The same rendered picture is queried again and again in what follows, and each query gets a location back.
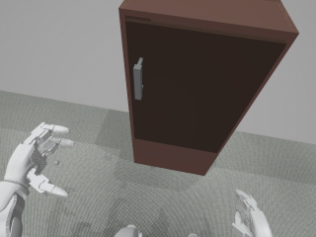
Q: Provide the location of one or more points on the robot left forearm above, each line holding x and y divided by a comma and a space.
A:
12, 204

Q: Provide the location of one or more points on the handle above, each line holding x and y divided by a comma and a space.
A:
137, 79

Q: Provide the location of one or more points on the left robot hand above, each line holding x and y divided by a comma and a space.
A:
21, 166

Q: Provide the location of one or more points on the right robot hand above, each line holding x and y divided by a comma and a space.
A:
256, 223

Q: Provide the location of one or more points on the left robot thigh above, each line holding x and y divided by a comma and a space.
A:
129, 232

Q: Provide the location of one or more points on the cupboard door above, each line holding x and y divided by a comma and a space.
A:
196, 82

